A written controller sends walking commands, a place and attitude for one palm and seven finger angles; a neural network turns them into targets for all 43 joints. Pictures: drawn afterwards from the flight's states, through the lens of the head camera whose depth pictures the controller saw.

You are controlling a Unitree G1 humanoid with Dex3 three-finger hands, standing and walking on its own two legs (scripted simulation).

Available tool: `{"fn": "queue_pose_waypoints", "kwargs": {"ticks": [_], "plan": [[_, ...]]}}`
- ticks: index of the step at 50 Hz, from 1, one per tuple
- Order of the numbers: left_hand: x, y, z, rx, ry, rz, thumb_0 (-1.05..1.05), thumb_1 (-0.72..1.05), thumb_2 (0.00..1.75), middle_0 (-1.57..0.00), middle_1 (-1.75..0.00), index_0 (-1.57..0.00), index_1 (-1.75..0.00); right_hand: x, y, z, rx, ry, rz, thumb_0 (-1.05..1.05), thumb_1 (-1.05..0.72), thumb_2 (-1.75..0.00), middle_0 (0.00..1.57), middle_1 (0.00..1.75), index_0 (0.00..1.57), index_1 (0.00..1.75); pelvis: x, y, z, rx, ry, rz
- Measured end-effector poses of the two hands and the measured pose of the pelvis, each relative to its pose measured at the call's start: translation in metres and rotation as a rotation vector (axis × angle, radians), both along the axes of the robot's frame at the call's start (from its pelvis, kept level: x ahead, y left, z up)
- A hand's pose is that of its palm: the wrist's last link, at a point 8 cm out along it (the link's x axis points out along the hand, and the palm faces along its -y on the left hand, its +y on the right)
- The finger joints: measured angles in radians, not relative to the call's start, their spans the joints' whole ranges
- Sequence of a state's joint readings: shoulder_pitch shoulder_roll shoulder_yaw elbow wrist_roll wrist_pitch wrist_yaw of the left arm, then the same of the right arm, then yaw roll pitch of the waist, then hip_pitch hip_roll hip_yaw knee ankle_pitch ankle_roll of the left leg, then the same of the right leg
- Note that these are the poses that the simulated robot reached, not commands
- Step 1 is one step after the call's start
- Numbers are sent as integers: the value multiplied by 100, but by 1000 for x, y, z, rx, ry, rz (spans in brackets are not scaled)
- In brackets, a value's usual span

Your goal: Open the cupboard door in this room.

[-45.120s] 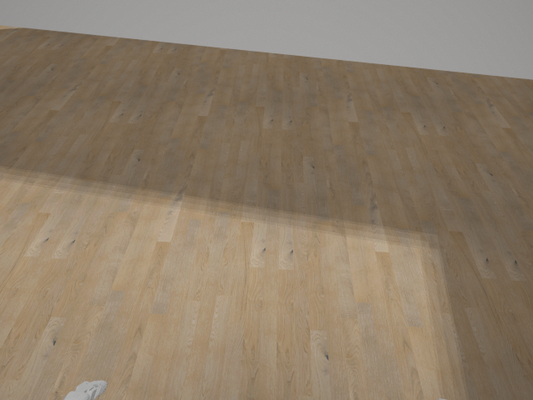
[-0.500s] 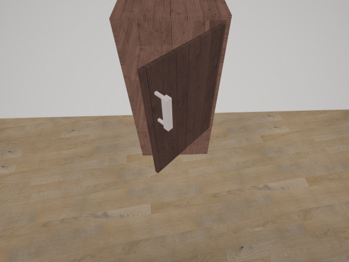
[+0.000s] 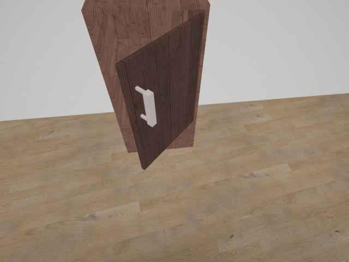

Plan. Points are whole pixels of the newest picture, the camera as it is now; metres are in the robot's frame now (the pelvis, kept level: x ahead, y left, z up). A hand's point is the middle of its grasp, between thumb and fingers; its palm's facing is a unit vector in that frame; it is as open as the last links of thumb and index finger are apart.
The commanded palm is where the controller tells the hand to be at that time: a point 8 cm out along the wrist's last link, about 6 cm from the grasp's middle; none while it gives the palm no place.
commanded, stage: walk to a spot facing it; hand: left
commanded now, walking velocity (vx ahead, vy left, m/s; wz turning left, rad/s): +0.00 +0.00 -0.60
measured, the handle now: (145, 106) +0.58 +0.14 -0.03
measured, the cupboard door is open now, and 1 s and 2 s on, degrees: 45 45 45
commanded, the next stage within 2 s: none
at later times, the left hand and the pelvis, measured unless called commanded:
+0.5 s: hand out of the picture +0.11 +0.16 -0.16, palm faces -0.24 -0.93 -0.26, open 7.4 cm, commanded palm none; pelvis -0.01 -0.03 +0.00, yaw -17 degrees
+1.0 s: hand (151, 245) +0.19 +0.08 -0.16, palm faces -0.55 -0.79 -0.28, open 7.4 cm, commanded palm none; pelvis -0.01 -0.05 -0.01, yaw -34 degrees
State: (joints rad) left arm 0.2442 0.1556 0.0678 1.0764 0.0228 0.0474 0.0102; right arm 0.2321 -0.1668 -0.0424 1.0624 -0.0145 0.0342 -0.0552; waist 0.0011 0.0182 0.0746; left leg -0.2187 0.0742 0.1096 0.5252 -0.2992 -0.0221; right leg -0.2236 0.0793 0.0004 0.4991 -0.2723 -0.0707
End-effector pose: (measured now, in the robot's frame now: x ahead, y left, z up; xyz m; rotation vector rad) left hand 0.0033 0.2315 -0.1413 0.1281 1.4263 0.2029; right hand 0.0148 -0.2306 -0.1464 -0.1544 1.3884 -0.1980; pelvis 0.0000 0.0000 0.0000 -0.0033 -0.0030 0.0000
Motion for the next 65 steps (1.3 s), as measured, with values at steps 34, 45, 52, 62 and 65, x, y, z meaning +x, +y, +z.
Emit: {"fn": "queue_pose_waypoints", "kwargs": {"ticks": [34,45,52,62,65], "plan": [[157,-38,2,-21,-172,-445,1,91,90,-21,-30,-20,-30,-20,-54,27,-116,-203,-243,1,-91,-90,20,30,20,30,-7,-20,-1,0,31,-394],[203,-96,10,20,-250,-655,1,91,90,-20,-30,-20,-30,-118,-73,-5,-84,-61,-477,1,-90,-90,20,30,20,30,-14,-46,-16,-10,1,-532],[206,-116,9,3,-190,-741,1,90,90,-21,-30,-20,-30,-129,-73,15,-119,-99,-576,1,-91,-90,19,30,20,30,-10,-46,-4,19,13,-630],[242,-161,7,-85,-205,-846,1,91,90,-20,-30,-20,-30,-154,-33,24,-106,-74,-659,1,-91,-90,20,30,20,30,1,-53,0,-3,35,-755],[250,-189,14,-101,-221,-905,1,91,90,-20,-30,-20,-30,-169,-26,21,-76,-62,-713,1,-90,-90,20,30,20,30,2,-63,2,-9,36,-802]]}}
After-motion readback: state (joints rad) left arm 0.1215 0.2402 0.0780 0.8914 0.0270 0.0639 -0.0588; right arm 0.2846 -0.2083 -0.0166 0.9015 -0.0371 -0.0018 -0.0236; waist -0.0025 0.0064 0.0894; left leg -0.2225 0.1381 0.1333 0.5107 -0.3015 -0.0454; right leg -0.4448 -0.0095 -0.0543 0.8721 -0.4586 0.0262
